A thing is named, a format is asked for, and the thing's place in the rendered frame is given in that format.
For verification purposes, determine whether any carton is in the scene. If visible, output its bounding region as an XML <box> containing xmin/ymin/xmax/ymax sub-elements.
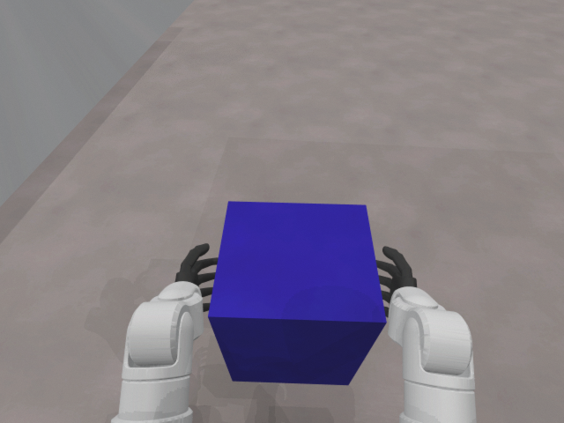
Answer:
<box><xmin>208</xmin><ymin>201</ymin><xmax>387</xmax><ymax>385</ymax></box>

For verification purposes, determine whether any right robot hand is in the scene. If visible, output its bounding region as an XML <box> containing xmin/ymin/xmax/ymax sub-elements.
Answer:
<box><xmin>376</xmin><ymin>246</ymin><xmax>417</xmax><ymax>318</ymax></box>

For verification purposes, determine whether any robot right forearm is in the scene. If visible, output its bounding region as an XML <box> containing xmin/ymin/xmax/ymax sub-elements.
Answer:
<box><xmin>388</xmin><ymin>286</ymin><xmax>477</xmax><ymax>423</ymax></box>

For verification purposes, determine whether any left robot hand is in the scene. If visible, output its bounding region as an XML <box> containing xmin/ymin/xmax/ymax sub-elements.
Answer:
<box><xmin>175</xmin><ymin>243</ymin><xmax>219</xmax><ymax>312</ymax></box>

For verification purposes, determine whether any robot left forearm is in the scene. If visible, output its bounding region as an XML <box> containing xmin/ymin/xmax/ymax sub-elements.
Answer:
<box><xmin>111</xmin><ymin>281</ymin><xmax>204</xmax><ymax>423</ymax></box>

